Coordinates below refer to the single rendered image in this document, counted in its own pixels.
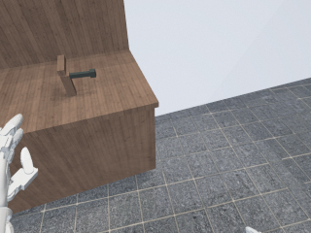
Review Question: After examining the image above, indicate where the counter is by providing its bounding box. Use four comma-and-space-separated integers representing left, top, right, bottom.
0, 0, 159, 214

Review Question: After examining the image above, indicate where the left robot forearm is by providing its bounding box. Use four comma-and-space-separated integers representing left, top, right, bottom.
0, 207, 15, 233

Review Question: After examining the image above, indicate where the robot left hand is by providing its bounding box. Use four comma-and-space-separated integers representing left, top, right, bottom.
0, 114, 38, 208

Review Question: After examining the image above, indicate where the tap lever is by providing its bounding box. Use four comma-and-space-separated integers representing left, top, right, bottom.
69, 69, 96, 79

